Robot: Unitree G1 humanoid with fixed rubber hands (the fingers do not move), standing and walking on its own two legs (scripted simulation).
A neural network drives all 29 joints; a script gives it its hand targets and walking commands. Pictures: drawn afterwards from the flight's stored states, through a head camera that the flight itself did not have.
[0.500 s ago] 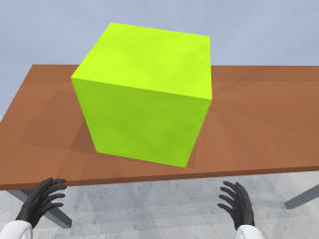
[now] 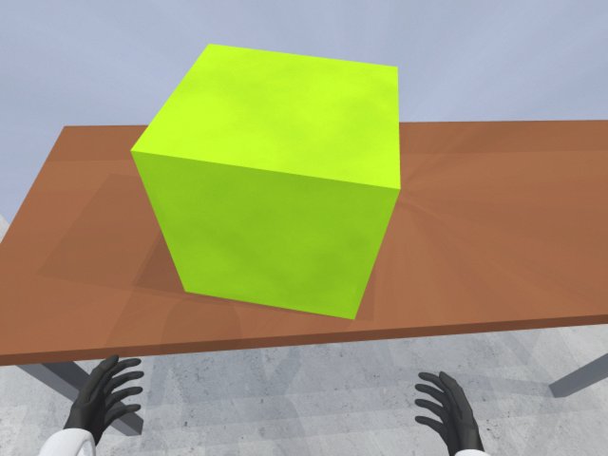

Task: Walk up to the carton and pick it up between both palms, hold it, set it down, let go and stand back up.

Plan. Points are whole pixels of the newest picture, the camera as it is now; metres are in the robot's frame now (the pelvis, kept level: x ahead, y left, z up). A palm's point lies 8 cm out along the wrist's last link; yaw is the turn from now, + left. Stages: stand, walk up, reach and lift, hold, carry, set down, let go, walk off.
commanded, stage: set down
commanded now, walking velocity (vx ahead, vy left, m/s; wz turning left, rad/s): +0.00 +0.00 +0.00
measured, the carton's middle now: (284, 186) +0.46 +0.05 +0.08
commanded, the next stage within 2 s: let go in 0.34 s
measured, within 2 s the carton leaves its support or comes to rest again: neither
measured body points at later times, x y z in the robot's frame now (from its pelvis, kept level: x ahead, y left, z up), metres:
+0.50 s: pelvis +0.00 +0.00 +0.00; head +0.02 +0.00 +0.45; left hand +0.16 +0.25 -0.08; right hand +0.17 -0.20 -0.09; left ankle +0.04 +0.11 -0.74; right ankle -0.05 -0.13 -0.74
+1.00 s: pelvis +0.02 +0.00 +0.00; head +0.04 -0.01 +0.45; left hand +0.14 +0.28 -0.10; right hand +0.17 -0.25 -0.10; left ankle +0.04 +0.11 -0.74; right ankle -0.05 -0.13 -0.74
